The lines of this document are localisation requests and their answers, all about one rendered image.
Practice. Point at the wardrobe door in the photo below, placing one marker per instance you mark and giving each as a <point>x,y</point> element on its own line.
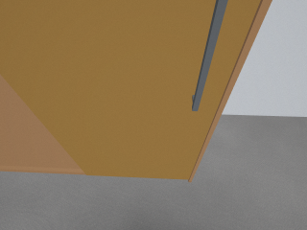
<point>24,140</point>
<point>113,80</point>

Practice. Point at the handle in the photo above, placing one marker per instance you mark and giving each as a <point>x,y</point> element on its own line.
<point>214,30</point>

